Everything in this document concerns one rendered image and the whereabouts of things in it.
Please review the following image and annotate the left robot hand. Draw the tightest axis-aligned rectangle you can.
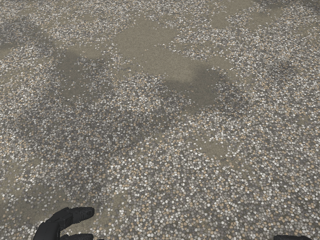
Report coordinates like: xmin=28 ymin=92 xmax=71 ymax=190
xmin=33 ymin=207 xmax=104 ymax=240

